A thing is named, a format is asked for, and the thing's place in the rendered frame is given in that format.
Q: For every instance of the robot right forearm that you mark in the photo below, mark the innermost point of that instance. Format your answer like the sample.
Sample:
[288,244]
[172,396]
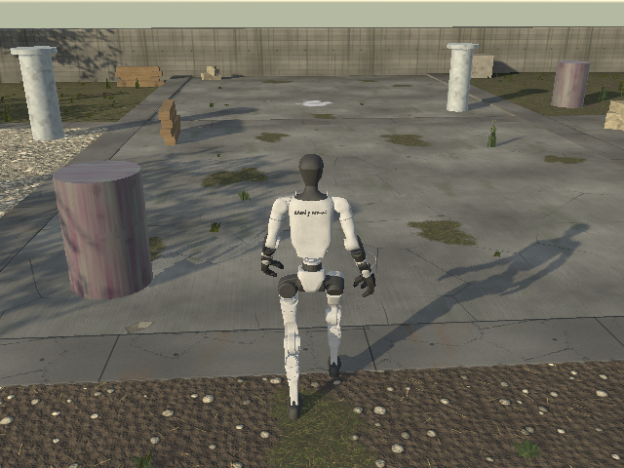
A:
[361,260]

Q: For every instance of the right robot shin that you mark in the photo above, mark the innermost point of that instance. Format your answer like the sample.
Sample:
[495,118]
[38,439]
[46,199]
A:
[334,337]

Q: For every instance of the robot left forearm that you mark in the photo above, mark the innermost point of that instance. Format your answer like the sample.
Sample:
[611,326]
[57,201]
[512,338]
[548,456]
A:
[267,253]

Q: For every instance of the robot right hand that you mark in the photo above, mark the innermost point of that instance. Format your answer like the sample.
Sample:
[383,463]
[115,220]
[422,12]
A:
[368,282]

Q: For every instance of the robot left hand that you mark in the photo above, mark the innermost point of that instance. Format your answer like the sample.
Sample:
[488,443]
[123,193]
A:
[269,272]

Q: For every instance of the left robot upper arm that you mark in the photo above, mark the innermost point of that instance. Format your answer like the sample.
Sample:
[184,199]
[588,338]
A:
[280,206]

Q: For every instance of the left robot foot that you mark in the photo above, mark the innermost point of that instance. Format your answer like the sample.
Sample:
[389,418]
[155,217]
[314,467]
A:
[294,411]

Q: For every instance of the right robot upper arm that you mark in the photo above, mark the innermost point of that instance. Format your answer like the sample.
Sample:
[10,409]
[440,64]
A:
[342,206]

